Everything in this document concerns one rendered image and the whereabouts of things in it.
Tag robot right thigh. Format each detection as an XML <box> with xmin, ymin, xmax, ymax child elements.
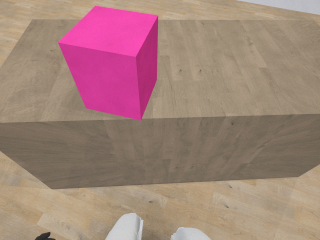
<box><xmin>170</xmin><ymin>227</ymin><xmax>211</xmax><ymax>240</ymax></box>

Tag robot thigh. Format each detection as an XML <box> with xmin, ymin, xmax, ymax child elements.
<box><xmin>170</xmin><ymin>227</ymin><xmax>211</xmax><ymax>240</ymax></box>
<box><xmin>105</xmin><ymin>214</ymin><xmax>144</xmax><ymax>240</ymax></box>

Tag robot left thigh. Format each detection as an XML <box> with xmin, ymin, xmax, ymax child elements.
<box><xmin>105</xmin><ymin>214</ymin><xmax>144</xmax><ymax>240</ymax></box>

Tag pedestal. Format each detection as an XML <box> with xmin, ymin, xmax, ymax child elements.
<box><xmin>0</xmin><ymin>19</ymin><xmax>320</xmax><ymax>190</ymax></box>

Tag carton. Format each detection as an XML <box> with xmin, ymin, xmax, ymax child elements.
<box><xmin>58</xmin><ymin>6</ymin><xmax>158</xmax><ymax>121</ymax></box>

